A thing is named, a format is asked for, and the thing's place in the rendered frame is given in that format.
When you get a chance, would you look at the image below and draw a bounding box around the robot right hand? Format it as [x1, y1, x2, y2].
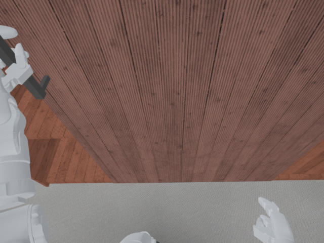
[253, 197, 294, 243]

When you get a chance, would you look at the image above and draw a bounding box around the left robot forearm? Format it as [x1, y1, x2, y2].
[0, 92, 36, 213]

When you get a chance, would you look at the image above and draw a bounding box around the wardrobe door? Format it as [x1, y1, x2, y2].
[280, 139, 324, 175]
[0, 0, 324, 183]

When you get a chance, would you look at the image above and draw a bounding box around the robot left thigh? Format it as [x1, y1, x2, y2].
[120, 232, 156, 243]

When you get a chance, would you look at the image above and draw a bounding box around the handle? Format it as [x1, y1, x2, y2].
[0, 35, 50, 99]

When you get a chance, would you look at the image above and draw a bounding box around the robot left hand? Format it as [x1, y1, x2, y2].
[0, 25, 33, 94]

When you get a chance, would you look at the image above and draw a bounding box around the left robot upper arm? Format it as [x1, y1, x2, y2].
[0, 204, 49, 243]

